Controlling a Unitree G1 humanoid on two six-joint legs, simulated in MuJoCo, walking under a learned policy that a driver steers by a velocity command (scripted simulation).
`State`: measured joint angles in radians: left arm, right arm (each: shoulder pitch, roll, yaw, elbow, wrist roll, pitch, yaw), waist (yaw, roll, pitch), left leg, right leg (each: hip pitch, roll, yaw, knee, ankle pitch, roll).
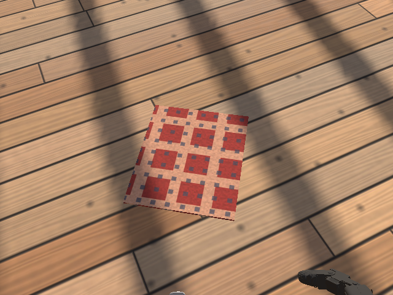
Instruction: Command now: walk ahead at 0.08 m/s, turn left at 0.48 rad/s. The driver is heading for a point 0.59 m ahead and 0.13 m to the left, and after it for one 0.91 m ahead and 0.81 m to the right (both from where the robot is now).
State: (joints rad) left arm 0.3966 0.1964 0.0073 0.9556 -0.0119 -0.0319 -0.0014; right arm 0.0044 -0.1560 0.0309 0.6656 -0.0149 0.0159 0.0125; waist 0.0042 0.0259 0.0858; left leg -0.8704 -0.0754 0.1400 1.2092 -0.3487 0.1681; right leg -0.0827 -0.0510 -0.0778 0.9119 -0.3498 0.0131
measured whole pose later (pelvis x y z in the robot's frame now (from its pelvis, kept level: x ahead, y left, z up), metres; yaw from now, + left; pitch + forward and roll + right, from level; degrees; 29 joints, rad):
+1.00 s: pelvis +0.31 +0.15 +0.10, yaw +21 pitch +5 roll -2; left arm -0.01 0.26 0.00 0.65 0.02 -0.07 -0.07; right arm 0.46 -0.25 0.00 0.92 -0.08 -0.10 0.06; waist -0.08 -0.01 -0.05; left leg 0.12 0.01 -0.10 0.35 -0.48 0.04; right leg -0.52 0.04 -0.09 0.52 -0.04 -0.07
